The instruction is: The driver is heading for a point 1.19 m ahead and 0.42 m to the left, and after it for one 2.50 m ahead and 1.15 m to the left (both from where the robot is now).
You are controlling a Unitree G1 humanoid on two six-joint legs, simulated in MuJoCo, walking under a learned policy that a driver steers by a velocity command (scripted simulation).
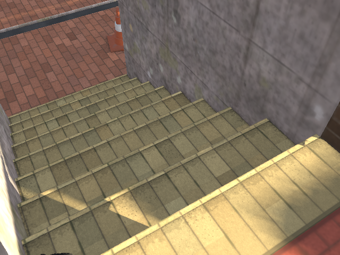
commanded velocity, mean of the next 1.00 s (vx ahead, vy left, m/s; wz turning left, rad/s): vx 1.00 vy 0.00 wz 0.52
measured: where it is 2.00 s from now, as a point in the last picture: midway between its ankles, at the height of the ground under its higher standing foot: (91, 181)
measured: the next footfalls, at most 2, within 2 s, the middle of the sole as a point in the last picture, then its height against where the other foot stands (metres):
right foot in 0.36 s outside the picture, level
left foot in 0.76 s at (157, 252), level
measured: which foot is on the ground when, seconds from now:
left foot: down 0.00-0.36, up 0.38-0.74, down 0.76-1.00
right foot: up 0.00-0.34, down 0.36-0.76, up 0.78-1.00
